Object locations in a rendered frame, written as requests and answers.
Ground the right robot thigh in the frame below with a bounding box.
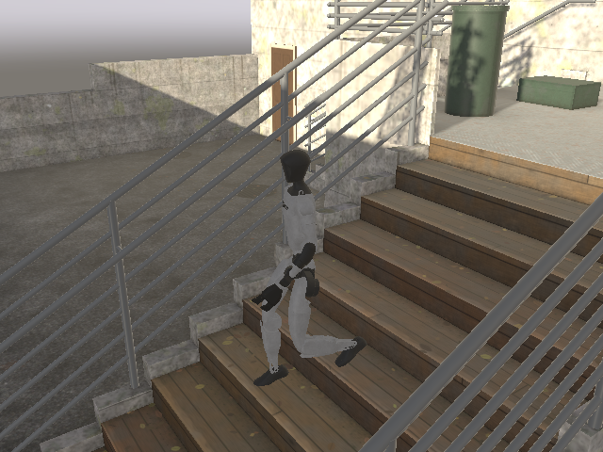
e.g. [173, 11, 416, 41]
[262, 259, 289, 331]

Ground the left robot hand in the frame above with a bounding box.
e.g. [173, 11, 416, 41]
[252, 284, 283, 312]

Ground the humanoid robot torso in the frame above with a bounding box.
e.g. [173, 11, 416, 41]
[282, 188, 316, 281]

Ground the robot left upper arm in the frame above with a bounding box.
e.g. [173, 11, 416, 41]
[296, 197, 318, 251]

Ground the left robot forearm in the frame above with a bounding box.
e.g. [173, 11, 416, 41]
[275, 242, 316, 290]

